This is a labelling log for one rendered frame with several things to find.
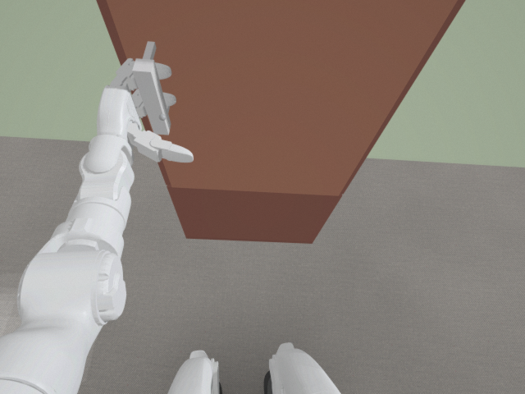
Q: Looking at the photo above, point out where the robot left thigh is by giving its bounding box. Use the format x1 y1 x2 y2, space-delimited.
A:
167 357 220 394

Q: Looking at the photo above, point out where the robot left upper arm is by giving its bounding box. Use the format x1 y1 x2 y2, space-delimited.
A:
0 250 126 394

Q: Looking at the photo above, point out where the left robot hand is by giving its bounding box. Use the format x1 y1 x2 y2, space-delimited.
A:
97 58 194 163

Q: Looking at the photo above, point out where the left robot forearm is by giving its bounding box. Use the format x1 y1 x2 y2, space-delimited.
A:
17 135 135 322

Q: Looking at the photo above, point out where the handle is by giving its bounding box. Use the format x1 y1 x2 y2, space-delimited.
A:
132 41 171 135

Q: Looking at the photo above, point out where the cupboard door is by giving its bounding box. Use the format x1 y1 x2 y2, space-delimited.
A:
107 0 458 196

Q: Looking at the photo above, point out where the robot right thigh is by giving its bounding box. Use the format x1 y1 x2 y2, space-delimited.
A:
269 349 341 394

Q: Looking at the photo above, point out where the robot thigh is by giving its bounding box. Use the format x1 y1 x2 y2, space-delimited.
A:
167 357 220 394
269 349 341 394

